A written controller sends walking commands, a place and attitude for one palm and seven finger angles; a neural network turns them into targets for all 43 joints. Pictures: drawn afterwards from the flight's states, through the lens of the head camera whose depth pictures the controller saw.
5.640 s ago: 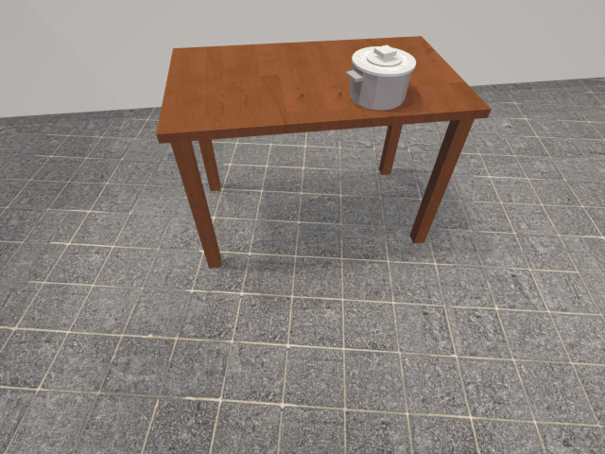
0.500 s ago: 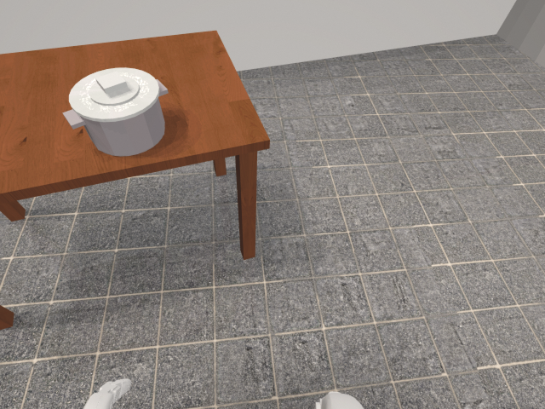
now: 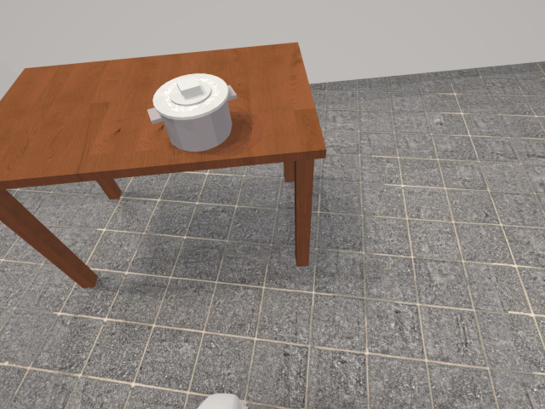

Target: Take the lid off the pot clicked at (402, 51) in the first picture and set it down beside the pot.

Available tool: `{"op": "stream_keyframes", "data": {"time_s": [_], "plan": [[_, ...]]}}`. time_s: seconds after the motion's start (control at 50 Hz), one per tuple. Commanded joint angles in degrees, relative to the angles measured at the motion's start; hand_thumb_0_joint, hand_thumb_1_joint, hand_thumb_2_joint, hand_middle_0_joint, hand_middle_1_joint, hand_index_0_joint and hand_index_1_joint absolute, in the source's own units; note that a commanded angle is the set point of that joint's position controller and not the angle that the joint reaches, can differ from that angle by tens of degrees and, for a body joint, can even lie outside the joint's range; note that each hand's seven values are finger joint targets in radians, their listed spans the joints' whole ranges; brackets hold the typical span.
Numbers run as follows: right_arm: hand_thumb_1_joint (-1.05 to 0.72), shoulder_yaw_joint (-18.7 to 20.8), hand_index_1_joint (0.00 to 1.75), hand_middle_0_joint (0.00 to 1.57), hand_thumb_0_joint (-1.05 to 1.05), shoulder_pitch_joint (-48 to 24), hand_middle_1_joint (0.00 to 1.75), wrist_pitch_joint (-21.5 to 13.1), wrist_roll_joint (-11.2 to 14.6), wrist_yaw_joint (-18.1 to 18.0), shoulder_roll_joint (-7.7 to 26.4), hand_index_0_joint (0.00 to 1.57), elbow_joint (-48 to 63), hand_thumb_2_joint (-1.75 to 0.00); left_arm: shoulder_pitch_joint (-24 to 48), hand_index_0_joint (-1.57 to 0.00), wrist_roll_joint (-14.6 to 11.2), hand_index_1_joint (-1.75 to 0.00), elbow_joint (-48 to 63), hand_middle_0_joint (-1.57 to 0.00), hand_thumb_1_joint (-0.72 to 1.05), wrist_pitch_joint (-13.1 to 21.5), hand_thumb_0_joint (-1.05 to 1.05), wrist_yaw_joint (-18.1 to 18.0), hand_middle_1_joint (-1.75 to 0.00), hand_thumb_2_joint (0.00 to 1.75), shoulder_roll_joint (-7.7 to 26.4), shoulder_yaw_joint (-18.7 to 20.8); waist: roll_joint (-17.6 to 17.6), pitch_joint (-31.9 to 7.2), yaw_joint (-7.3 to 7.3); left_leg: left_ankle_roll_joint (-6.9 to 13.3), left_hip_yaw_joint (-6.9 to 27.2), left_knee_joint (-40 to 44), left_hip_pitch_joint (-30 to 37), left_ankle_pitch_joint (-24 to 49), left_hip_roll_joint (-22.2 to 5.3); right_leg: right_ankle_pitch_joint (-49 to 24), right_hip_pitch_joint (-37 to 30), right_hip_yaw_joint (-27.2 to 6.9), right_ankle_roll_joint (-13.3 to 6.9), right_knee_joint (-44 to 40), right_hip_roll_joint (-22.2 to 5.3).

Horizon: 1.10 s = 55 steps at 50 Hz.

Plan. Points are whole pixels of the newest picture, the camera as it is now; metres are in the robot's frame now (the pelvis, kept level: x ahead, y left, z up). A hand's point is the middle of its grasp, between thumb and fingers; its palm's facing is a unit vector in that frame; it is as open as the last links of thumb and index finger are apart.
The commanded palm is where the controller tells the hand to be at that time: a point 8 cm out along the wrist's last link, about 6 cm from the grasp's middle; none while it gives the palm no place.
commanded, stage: take the last steps up to it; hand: left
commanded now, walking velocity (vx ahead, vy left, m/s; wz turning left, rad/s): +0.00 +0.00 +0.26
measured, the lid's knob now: (188, 85) +0.80 +0.25 +0.03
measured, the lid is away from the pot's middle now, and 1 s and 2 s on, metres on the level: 0.00 0.00 0.00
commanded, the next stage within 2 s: come to a stop and stand still in 1.02 s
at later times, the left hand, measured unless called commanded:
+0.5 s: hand out of the picture +0.06 +0.25 -0.18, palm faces +0.13 -0.97 -0.19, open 7.3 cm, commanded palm none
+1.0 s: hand (196, 320) +0.29 +0.18 -0.15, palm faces +0.12 -0.96 -0.26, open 7.1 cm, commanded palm none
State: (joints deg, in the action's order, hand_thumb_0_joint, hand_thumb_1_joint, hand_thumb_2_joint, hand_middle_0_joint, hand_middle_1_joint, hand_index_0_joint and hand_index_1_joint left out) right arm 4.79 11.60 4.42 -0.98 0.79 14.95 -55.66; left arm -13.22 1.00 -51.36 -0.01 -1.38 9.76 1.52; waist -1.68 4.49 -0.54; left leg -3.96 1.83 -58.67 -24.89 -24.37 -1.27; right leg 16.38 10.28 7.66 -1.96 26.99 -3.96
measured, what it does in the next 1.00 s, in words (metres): walks ahead: left foot, then right foot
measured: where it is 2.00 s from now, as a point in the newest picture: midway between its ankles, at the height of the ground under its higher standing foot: (298, 386)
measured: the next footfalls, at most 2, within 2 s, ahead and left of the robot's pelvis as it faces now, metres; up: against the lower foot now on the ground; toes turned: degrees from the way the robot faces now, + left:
left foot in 0.18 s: +0.02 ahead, +0.14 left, +0.00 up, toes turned +6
right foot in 0.74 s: +0.30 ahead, -0.07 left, +0.00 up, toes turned -3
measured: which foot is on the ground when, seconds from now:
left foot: up 0.00-0.16, down 0.18-0.74, up 0.76-1.00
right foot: down 0.00-0.18, up 0.20-0.72, down 0.74-1.00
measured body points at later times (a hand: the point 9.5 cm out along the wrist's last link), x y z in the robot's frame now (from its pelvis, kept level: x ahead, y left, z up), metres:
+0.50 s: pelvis +0.06 +0.06 +0.00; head +0.07 +0.07 +0.45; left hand +0.05 +0.30 -0.16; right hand +0.08 -0.18 -0.15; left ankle -0.02 +0.13 -0.74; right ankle +0.11 -0.08 -0.67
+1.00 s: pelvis +0.25 -0.02 +0.00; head +0.27 -0.05 +0.45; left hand +0.28 +0.23 -0.13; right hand +0.29 -0.24 -0.17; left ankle +0.26 +0.16 -0.66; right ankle +0.26 -0.07 -0.74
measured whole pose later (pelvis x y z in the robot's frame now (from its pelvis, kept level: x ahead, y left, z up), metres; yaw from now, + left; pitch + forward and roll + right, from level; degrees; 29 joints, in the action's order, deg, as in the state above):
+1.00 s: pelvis +0.25 -0.02 +0.00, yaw +4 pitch +0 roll +2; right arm 3.3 15.1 -1.2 -1.5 -0.4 10.2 -59.4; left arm -14.7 0.6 -59.0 4.3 -1.2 8.7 2.8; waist -2.5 1.0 -1.1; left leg -0.8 -1.4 -61.1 -31.7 -14.9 -6.0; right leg 12.5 11.2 7.5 -5.7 22.9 1.0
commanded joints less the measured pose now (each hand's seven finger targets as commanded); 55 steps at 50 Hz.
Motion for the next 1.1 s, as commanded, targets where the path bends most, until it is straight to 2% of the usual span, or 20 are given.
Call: {"op": "stream_keyframes", "data": {"time_s": [0.0,0.06,0.12,0.14,0.16,0.18,0.2,0.26,0.34,0.5,0.6,0.64,0.68,0.7,0.72,0.74,0.76,0.8,0.88,1.08], "plan": [[-0.9,-0.6,0.3,0.2,0.0,-5.05,0.3,-1.75,0.51,-0.21,1.26,0.2,5.3,-0.9,-5.57,-0.2,0.7,-0.3,1.25,-0.2,0.9,0.72,0.0,-0.56,-0.3,0.9,13.12,3.71,12.73,-5.02,3.25,0.39,-3.55,9.23,-0.64,-1.77,1.09,-35.92,-7.66,-8.98,-6.56,-5.55,-13.5],[-0.9,-1.31,0.3,0.2,0.0,-4.25,0.3,-2.54,0.72,-0.48,0.69,0.2,4.84,-0.9,-6.54,-0.2,0.79,-0.3,-0.26,-0.2,0.9,0.64,0.0,-0.59,-0.3,0.9,13.38,3.88,13.88,-7.07,3.2,1.37,-4.96,18.08,4.88,-1.16,1.94,-36.62,-8.53,-9.13,-5.91,-3.87,-13.75],[-0.9,-1.53,0.3,0.2,0.0,0.7,0.3,-3.89,0.23,-0.55,1.29,0.2,2.78,-0.9,-4.96,-0.2,0.08,-0.3,-1.74,-0.2,0.9,0.56,0.0,-0.04,-0.3,0.9,12.79,3.68,12.71,-7.5,0.38,2.84,-6.44,32.53,17.62,9.13,2.38,-14.61,-1.05,-7.02,-2.21,-2.46,-11.62],[-0.9,-0.91,0.3,0.2,0.0,3.19,0.3,-4.45,0.09,-0.59,3.98,0.2,2.11,-0.9,-4.99,-0.2,-0.14,-0.3,-1.5,-0.2,0.9,0.35,0.0,0.34,-0.3,0.9,11.03,3.23,5.29,-8.09,-0.86,4.28,-2.53,36.98,26.12,9.13,-0.92,-1.94,7.3,-4.94,-0.18,2.86,-9.17],[-0.9,0.52,0.3,0.2,0.0,7.19,0.3,-4.82,-0.63,-0.84,9.78,0.2,1.45,-0.9,-4.64,-0.2,-0.38,-0.3,-0.29,-0.2,0.9,0.19,0.0,0.91,-0.3,0.9,7.57,2.74,-11.61,-8.4,-3.31,9.77,15.6,40.82,32.5,5.33,-14.08,12.12,20.08,0.88,2.97,15.36,-1.94],[-0.9,0.74,0.3,0.2,0.0,10.66,0.3,-4.52,-0.6,-0.96,11.89,0.2,0.98,-0.9,-1.35,-0.2,0.29,-0.3,1.5,-0.2,0.9,0.42,0.0,0.96,-0.3,0.9,6.68,1.97,-15.87,-5.25,-4.66,15.21,24.74,46.14,30.93,4.87,-20.68,20.02,27.24,-0.5,3.47,25.78,0.82],[-0.9,0.33,0.3,0.2,0.0,9.25,0.3,-4.33,-0.62,-1.1,11.03,0.2,1.14,-0.9,0.5,-0.2,0.53,-0.3,1.76,-0.2,0.9,0.59,0.0,1.14,-0.3,0.9,7.71,2.18,-10.26,-1.14,-4.35,17.49,22.86,47.54,25.8,-0.15,-21.39,17.51,28.54,-3.91,2.49,31.01,-1.53],[-0.9,-1.85,0.3,0.2,0.0,4.86,0.3,-5.79,-0.09,-2.09,4.34,0.2,1.55,-0.9,-1.91,-0.2,0.87,-0.3,-2.56,-0.2,0.9,0.49,0.0,2.04,-0.3,0.9,7.96,2.21,-9.41,2.9,-0.94,13.13,13.41,49.13,18.93,4.58,-13.13,4.38,26.43,-6.77,2.54,36.23,-2.32],[-0.9,-2.16,0.3,0.2,0.0,7.97,0.3,-7.48,0.74,-2.22,2.88,0.2,0.27,-0.9,-5.39,-0.2,0.54,-0.3,-5.25,-0.2,0.9,0.45,0.0,2.22,-0.3,0.9,6.76,2.05,-4.45,1.52,0.68,11.81,6.34,49.6,21.13,18.84,-9.99,-3.57,26.01,-6.35,3.9,37.39,-1.47],[-0.9,-2.1,0.3,0.2,0.0,15.86,0.3,-8.81,0.31,-3.03,1.77,0.2,-3.67,-0.9,3.24,-0.2,0.27,-0.3,-2.28,-0.2,0.9,0.61,0.0,2.47,-0.3,0.9,4.91,2.03,-3.17,3.97,-1.31,15.36,6.63,48.83,27.65,29.62,-13.48,-4.98,33.79,-5.5,4.63,30.01,-3.15],[-0.9,-1.99,0.3,0.2,0.0,18.56,0.3,-8.74,-0.56,-3.18,2.5,0.2,-6.05,-0.9,9.5,-0.2,-0.16,-0.3,0.2,-0.2,0.9,1.65,0.0,2.9,-0.3,0.9,3.25,1.52,-5.12,3.04,-3.08,14.39,4.17,44.57,28.92,37.25,-13.63,-2.46,27.12,-2.86,2.24,15.33,-1.45],[-0.9,-1.89,0.3,0.2,0.0,17.79,0.3,-8.55,-0.64,-3.08,3.06,0.2,-6.51,-0.9,6.65,-0.2,-0.34,-0.3,-0.24,-0.2,0.9,2.11,0.0,2.75,-0.3,0.9,3.72,1.77,-4.37,1.4,-1.39,13.55,2.82,40.48,25.75,44.26,-13.09,-1.54,17.46,-1.22,0.61,9.99,1.06],[-0.9,-1.73,0.3,0.2,0.0,16.49,0.3,-8.56,-0.03,-2.9,3.55,0.2,-6.9,-0.9,-6.71,-0.2,-0.03,-0.3,-4.68,-0.2,0.9,3.01,0.0,2.4,-0.3,0.9,5.73,2.54,-1.42,-5.68,4.42,10.56,-0.65,26.48,21.1,47.11,-9.75,-8.29,-1.77,0.09,-0.41,3.17,3.79],[-0.9,-1.83,0.3,0.2,0.0,16.64,0.3,-8.77,0.6,-2.34,2.15,0.2,-6.69,-0.9,-15.15,-0.2,0.41,-0.3,-7.26,-0.2,0.9,3.79,0.0,1.85,-0.3,0.9,9.3,3.61,3.62,-11.08,7.93,8.18,-2.58,13.25,10.51,36.05,-6.48,-9.44,-16.84,-8.12,-3.22,2.21,-2.73],[-0.9,-2.15,0.3,0.2,0.0,20.37,0.3,-9.03,1.25,-2.18,-1.41,0.2,-5.62,-0.9,-20.43,-0.2,0.32,-0.3,-8.58,-0.2,0.9,4.12,0.0,1.17,-0.3,0.9,14.98,5.09,17.98,-18.43,7.81,5.01,-6.05,-5.41,-3.4,-2.57,2.81,-16.1,-28.72,-33.33,-10.57,-4.33,-20.36],[-0.9,-1.97,0.3,0.2,0.0,17.71,0.3,-8.51,1.29,-2.39,0.16,0.2,-4.23,-0.9,-20.2,-0.2,-0.84,-0.3,-8.11,-0.2,0.9,3.65,0.0,0.88,-0.3,0.9,16.87,5.32,13.58,-17.82,7.72,6.2,-0.11,-16.47,-5.16,-9.46,1.62,-14.34,-22.97,-39.45,-13.51,-10.2,-24.0],[-0.9,-1.47,0.3,0.2,0.0,15.01,0.3,-8.34,1.23,-2.18,-0.01,0.2,-4.59,-0.9,-14.1,-0.2,-0.84,-0.3,-7.17,-0.2,0.9,3.47,0.0,0.81,-0.3,0.9,14.09,4.98,10.31,-12.35,6.15,6.77,0.92,-19.83,-6.17,-4.32,-1.47,-3.25,-14.83,-35.85,-12.95,-12.38,-21.5],[-0.9,-1.66,0.3,0.2,0.0,10.68,0.3,-7.67,0.12,-1.71,-2.27,0.2,-3.64,-0.9,-5.53,-0.2,-0.63,-0.3,-5.3,-0.2,0.9,3.47,0.0,0.39,-0.3,0.9,8.53,3.47,3.52,-2.15,2.65,6.33,1.02,-17.87,-7.94,2.85,-4.97,0.84,0.07,-27.05,-10.74,-14.66,-17.72],[-0.9,-1.87,0.3,0.2,0.0,14.32,0.3,-5.59,-0.57,-1.27,-5.37,0.2,-4.88,-0.9,-3.95,-0.2,-0.02,-0.3,-5.67,-0.2,0.9,4.59,0.0,0.28,-0.3,0.9,4.46,2.01,6.21,-1.71,-1.59,3.89,-1.96,-7.97,-2.82,7.96,-5.42,-14.79,7.72,-11.26,-7.24,-15.45,-11.35],[-0.9,-2.05,0.3,0.2,0.0,-1.13,0.3,-6.17,-0.03,-0.23,-4.29,0.2,0.03,-0.9,-12.25,-0.2,-0.01,-0.3,-9.18,-0.2,0.9,5.41,0.0,0.13,-0.3,0.9,5.08,1.6,7.82,-2.43,2.27,2.47,-4.46,11.91,-7.95,11.99,-3.32,-37.95,-7.57,-9.93,-7.69,-12.08,-10.66]]}}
